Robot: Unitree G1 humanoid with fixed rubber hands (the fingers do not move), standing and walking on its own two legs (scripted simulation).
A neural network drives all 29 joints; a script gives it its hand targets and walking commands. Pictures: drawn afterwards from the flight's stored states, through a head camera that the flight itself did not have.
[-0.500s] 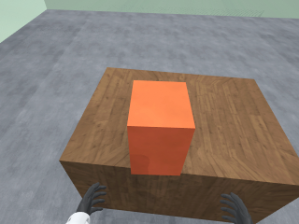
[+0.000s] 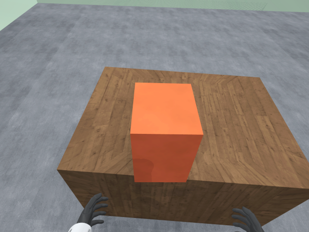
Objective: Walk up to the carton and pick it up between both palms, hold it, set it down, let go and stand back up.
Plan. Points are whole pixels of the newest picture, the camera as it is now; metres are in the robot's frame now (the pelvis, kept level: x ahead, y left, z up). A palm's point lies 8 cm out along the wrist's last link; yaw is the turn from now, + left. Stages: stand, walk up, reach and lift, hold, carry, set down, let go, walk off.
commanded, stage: set down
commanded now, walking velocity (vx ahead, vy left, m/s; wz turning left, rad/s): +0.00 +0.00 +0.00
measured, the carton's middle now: (161, 134) +0.46 +0.01 -0.07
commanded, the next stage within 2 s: let go in 0.06 s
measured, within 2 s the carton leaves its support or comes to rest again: neither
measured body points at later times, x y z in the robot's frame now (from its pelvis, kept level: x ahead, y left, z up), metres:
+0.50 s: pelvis +0.00 +0.00 +0.00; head -0.01 +0.03 +0.45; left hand +0.17 +0.21 -0.08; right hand +0.15 -0.25 -0.08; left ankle -0.02 +0.12 -0.74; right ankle +0.03 -0.12 -0.74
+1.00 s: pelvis -0.01 -0.01 +0.00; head -0.04 +0.01 +0.45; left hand +0.15 +0.21 -0.07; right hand +0.15 -0.25 -0.07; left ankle -0.02 +0.12 -0.74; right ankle +0.03 -0.12 -0.74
